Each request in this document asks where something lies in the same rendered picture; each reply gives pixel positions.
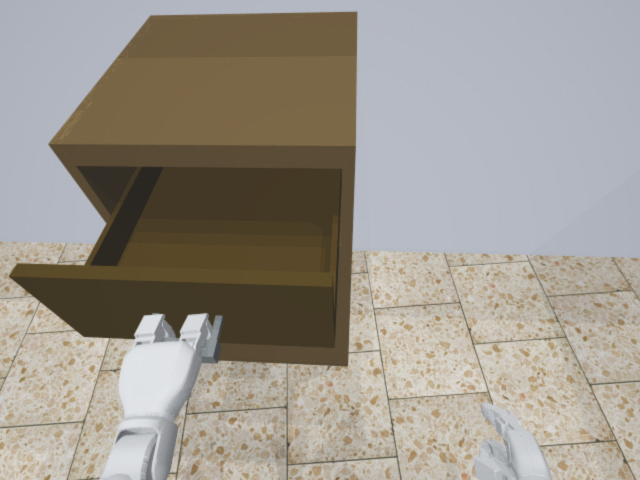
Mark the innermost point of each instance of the left robot hand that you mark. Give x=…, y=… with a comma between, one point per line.
x=156, y=378

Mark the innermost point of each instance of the cabinet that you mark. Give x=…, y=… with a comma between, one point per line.
x=263, y=90

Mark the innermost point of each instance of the drawer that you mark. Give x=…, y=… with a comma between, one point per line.
x=258, y=246

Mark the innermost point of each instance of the handle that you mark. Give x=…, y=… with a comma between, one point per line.
x=211, y=349

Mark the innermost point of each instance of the right robot hand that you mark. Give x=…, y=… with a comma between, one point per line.
x=522, y=455

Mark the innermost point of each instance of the robot left forearm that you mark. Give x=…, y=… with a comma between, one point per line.
x=143, y=449

